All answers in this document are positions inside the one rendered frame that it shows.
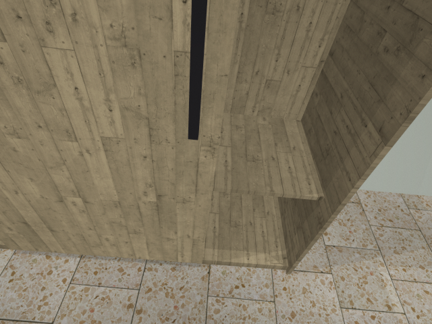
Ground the handle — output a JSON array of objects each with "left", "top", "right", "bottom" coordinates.
[{"left": 188, "top": 0, "right": 207, "bottom": 140}]

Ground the wardrobe door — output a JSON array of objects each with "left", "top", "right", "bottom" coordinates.
[{"left": 0, "top": 0, "right": 240, "bottom": 264}]

